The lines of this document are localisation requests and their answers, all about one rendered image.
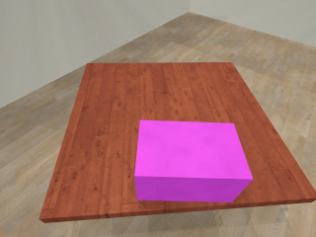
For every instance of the carton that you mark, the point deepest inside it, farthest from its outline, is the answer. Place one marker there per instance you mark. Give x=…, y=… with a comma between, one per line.
x=189, y=161

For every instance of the table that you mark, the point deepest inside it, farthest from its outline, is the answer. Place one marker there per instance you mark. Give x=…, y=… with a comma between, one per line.
x=93, y=177

